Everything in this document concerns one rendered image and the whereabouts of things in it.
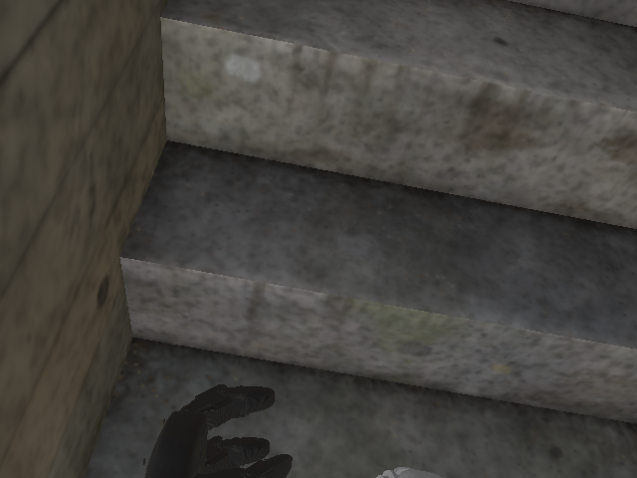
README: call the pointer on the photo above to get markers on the robot left hand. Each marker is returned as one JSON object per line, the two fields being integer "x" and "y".
{"x": 183, "y": 451}

